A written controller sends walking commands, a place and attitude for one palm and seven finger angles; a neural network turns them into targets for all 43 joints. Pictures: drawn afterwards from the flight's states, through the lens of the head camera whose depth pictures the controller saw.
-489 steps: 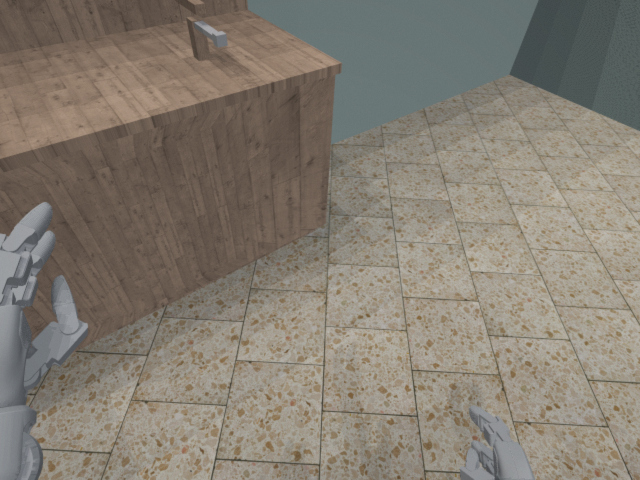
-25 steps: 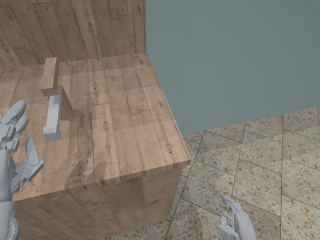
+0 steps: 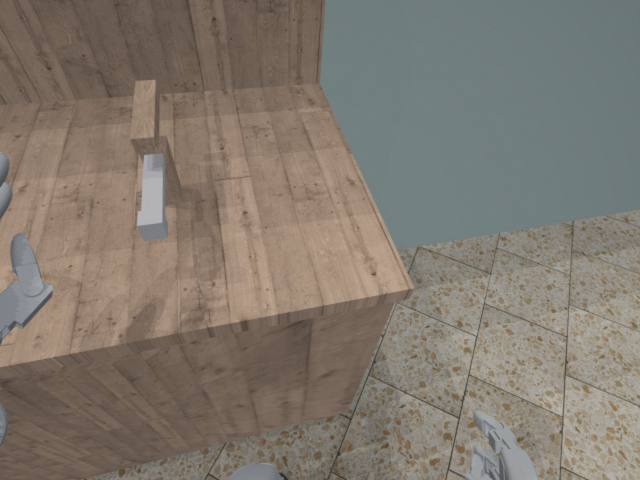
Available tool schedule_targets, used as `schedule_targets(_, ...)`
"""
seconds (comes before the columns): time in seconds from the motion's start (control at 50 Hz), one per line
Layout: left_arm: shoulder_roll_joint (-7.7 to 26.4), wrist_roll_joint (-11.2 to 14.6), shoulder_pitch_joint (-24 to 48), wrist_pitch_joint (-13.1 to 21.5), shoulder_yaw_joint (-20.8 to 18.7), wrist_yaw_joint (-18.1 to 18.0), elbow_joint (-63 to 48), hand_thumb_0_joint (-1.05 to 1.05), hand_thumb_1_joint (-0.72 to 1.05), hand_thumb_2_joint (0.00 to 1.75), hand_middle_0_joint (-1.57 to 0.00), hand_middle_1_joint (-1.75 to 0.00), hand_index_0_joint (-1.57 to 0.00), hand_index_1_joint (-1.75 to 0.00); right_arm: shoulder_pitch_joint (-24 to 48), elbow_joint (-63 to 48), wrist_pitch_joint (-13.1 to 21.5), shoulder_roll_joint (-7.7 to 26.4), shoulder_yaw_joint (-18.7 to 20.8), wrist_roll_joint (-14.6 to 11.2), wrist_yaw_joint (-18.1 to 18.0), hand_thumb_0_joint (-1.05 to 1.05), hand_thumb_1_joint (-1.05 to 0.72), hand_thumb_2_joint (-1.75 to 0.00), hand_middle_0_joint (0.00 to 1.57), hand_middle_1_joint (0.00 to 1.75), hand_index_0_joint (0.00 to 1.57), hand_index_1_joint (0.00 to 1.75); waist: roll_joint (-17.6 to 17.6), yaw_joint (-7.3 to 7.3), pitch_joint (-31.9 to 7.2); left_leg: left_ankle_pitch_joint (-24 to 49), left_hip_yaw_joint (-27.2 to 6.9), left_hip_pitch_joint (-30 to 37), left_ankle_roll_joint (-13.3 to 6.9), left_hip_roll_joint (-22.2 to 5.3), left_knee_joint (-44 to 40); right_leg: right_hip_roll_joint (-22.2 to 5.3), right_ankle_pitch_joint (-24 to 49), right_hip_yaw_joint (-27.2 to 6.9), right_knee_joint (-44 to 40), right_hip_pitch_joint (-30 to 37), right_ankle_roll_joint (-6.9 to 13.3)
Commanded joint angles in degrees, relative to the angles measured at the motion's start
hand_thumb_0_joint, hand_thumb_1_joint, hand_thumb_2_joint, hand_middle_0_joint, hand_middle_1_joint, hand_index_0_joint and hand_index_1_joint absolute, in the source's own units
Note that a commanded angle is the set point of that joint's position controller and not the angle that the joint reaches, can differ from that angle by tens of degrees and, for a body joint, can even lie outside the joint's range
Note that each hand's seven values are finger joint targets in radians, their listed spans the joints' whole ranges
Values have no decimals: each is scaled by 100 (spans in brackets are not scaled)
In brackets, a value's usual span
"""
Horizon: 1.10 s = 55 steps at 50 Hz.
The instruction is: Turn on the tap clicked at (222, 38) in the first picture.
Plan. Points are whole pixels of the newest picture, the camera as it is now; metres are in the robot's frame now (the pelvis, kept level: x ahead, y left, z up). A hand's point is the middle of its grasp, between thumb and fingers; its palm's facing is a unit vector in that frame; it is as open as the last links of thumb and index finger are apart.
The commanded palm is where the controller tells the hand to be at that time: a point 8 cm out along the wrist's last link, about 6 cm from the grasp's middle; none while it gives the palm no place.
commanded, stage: come to a stop and stand still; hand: left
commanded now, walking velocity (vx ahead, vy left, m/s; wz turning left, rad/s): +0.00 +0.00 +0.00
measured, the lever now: (153, 224) +0.36 +0.25 +0.10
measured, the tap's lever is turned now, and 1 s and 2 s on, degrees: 0 0 0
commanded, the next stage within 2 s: look again from close up in 0.94 s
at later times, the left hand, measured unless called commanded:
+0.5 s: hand (84, 266) +0.25 +0.25 +0.17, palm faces +0.43 -0.83 -0.35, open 7.4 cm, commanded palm +0.19 +0.28 +0.18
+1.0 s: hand (122, 255) +0.28 +0.23 +0.16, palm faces +0.40 -0.83 -0.39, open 7.4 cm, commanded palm +0.22 +0.26 +0.18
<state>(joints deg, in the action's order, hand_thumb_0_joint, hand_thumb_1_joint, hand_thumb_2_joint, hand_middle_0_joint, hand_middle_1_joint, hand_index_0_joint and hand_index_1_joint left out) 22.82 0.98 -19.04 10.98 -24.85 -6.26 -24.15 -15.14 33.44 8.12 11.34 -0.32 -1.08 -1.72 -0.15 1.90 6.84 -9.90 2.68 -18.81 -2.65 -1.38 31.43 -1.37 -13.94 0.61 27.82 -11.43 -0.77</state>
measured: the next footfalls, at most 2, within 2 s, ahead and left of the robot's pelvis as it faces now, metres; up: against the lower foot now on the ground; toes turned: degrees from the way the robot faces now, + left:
none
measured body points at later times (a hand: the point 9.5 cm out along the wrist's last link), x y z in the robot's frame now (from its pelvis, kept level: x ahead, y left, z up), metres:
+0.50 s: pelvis +0.04 +0.00 +0.01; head +0.05 +0.02 +0.45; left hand +0.23 +0.30 +0.19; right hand +0.23 -0.22 -0.06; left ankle +0.09 +0.09 -0.73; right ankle +0.03 -0.16 -0.73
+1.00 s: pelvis +0.06 -0.02 +0.01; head +0.08 -0.02 +0.46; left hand +0.25 +0.27 +0.18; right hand +0.24 -0.25 -0.07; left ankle +0.09 +0.09 -0.73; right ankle +0.03 -0.16 -0.73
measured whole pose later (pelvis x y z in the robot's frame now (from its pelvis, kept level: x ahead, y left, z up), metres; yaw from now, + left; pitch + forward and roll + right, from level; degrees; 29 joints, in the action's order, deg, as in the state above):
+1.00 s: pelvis +0.06 -0.02 +0.01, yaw +1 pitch -1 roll -1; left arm 20.1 2.2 -24.8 8.7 -19.6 -6.0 -24.9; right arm -11.9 33.5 4.9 12.1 -0.1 -1.6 -2.6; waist 0.7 0.9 2.4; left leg -12.3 1.8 -14.4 -1.1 -1.1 27.9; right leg 0.1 -16.0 -1.5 23.6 -6.3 -1.3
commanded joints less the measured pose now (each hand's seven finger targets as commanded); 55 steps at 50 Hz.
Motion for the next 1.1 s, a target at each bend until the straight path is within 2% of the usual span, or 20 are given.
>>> schedule_targets(0.0, 507, -49, 217, 404, 71, 40, -1263, 0, 90, 90, -20, -30, -20, -30, 716, -863, 514, 743, 312, -11, 52, 0, -90, -90, 20, 30, 20, 30, 301, -80, -911, -2065, -461, 656, 67, -275, -960, -59, -1089, -192, -774, -470, 325)
schedule_targets(0.08, 495, -108, 471, 429, 133, 18, -1199, 0, 90, 90, -20, -30, -20, -30, 748, -799, 530, 780, 259, 22, 57, 0, -90, -90, 20, 30, 20, 30, 692, -96, -590, -2608, -955, 233, 41, -520, -1653, 159, -961, -43, -369, -436, 225)
schedule_targets(0.1, 774, -151, 594, 443, -147, -36, -1257, 0, 90, 90, -20, -30, -20, -30, 852, -771, 520, 794, 238, 11, 36, 0, -90, -90, 20, 30, 20, 30, 846, -66, -690, -2722, -1092, 236, -1, -640, -1835, 218, -814, -3, -173, -306, 164)
schedule_targets(0.12, 635, -133, 583, 454, -69, -37, -1121, 0, 90, 90, -20, -30, -20, -30, 810, -770, 490, 750, 219, 29, 26, 0, -90, -90, 20, 30, 20, 30, 822, -67, -717, -2849, -1146, 27, -47, -695, -1902, 232, -690, 59, -67, -82, 153)
schedule_targets(0.2, 1005, -78, 484, 456, -471, -18, -1226, 0, 90, 90, -20, -30, -20, -30, 855, -841, 394, 665, 237, 25, 42, 0, -90, -90, 20, 30, 20, 30, 586, -37, -859, -2566, -788, 134, 32, -498, -1619, 171, -706, -13, -505, 64, 225)
schedule_targets(0.28, 741, 7, 411, 501, -184, 49, -1569, 0, 90, 90, -20, -30, -20, -30, 812, -891, 447, 631, 225, 40, 42, 0, -90, -90, 20, 30, 20, 30, 346, -99, -1002, -1466, -621, 703, 37, -287, -1013, -103, -350, -514, -931, -213, 359)
schedule_targets(0.4, 643, -68, 446, 418, -51, -22, -1324, 0, 90, 90, -20, -30, -20, -30, 893, -807, 476, 693, 227, 0, 0, 0, -90, -90, 20, 30, 20, 30, 801, -86, -1161, -739, -823, 1087, 37, -543, -1300, -16, 281, -250, -527, -122, 208)
schedule_targets(0.46, 586, -42, 351, 414, 26, -14, -1245, 0, 90, 90, -20, -30, -20, -30, 792, -826, 406, 692, 237, 19, -1, 0, -90, -90, 20, 30, 20, 30, 606, -88, -1157, -404, -757, 990, 11, -498, -1181, -67, 549, -265, -608, 33, 220)
schedule_targets(0.5, 858, -41, 220, 370, -241, -67, -1314, 0, 90, 90, -20, -30, -20, -30, 885, -842, 353, 671, 229, -11, -18, 0, -90, -90, 20, 30, 20, 30, 410, -74, -1261, 113, -649, 1132, 60, -450, -1016, -143, 781, -266, -643, 92, 229)
schedule_targets(0.52, 625, 6, 137, 389, -45, -27, -1266, 0, 90, 90, -20, -30, -20, -30, 831, -846, 311, 685, 223, 26, -11, 0, -90, -90, 20, 30, 20, 30, 318, -89, -1249, 117, -616, 1041, 40, -417, -962, -140, 824, -248, -696, 129, 235)
schedule_targets(0.6, 974, 53, -166, 368, -389, -60, -1516, 0, 90, 90, -20, -30, -20, -30, 896, -910, 233, 674, 247, -29, -28, 0, -90, -90, 20, 30, 20, 30, 454, -73, -1427, 817, -532, 1199, 61, -388, -795, -229, 1213, -280, -626, 263, 248)
schedule_targets(0.62, 766, 85, -262, 383, -223, -25, -1480, 0, 90, 90, -20, -30, -20, -30, 844, -903, 204, 684, 239, 5, -21, 0, -90, -90, 20, 30, 20, 30, 343, -81, -1455, 919, -507, 1198, 30, -380, -742, -209, 1343, -270, -635, 264, 249)
schedule_targets(0.7, 957, 131, -413, 304, -403, -52, -1459, 0, 90, 90, -20, -30, -20, -30, 865, -917, 134, 674, 256, -63, -43, 0, -90, -90, 20, 30, 20, 30, 349, -80, -1458, 1270, -462, 1275, 50, -390, -628, -279, 1525, -300, -639, 257, 232)
schedule_targets(0.72, 762, 145, -449, 310, -247, -26, -1327, 0, 90, 90, -20, -30, -20, -30, 808, -894, 103, 703, 251, -23, -45, 0, -90, -90, 20, 30, 20, 30, 260, -95, -1441, 1201, -456, 1234, 21, -392, -618, -254, 1531, -284, -664, 225, 228)
schedule_targets(0.8, 896, 147, -295, 224, -316, -59, -1278, 0, 90, 90, -20, -30, -20, -30, 864, -894, 44, 701, 268, -76, -89, 0, -90, -90, 20, 30, 20, 30, 288, -93, -1382, 1169, -449, 1303, 34, -400, -637, -308, 1502, -339, -680, 171, 223)
schedule_targets(0.82, 669, 158, -275, 230, -107, -28, -1164, 0, 90, 90, -20, -30, -20, -30, 808, -878, 19, 725, 266, -41, -88, 0, -90, -90, 20, 30, 20, 30, 185, -115, -1312, 980, -432, 1247, 1, -393, -623, -278, 1428, -319, -732, 108, 219)
schedule_targets(0.9, 897, 136, -135, 167, -241, -79, -1298, 0, 90, 90, -20, -30, -20, -30, 904, -903, -4, 704, 273, -82, -112, 0, -90, -90, 20, 30, 20, 30, 233, -88, -1315, 941, -443, 1294, -3, -391, -649, -332, 1391, -357, -740, 146, 220)
schedule_targets(0.92, 657, 141, -139, 179, -20, -51, -1239, 0, 90, 90, -20, -30, -20, -30, 856, -889, -24, 722, 270, -46, -109, 0, -90, -90, 20, 30, 20, 30, 106, -112, -1254, 757, -447, 1203, -28, -366, -623, -303, 1327, -346, -787, 121, 229)
schedule_targets(1.0, 908, 137, -66, 146, -219, -99, -1428, 0, 90, 90, -20, -30, -20, -30, 923, -916, -39, 712, 281, -83, -122, 0, -90, -90, 20, 30, 20, 30, 186, -96, -1259, 851, -463, 1252, -7, -361, -647, -350, 1362, -396, -764, 160, 250)
schedule_targets(1.08, 788, 159, -134, 176, -141, -72, -1439, 0, 90, 90, -20, -30, -20, -30, 866, -963, -58, 696, 295, -73, -109, 0, -90, -90, 20, 30, 20, 30, 330, -107, -1201, 712, -501, 1196, -30, -373, -697, -317, 1277, -384, -776, 182, 258)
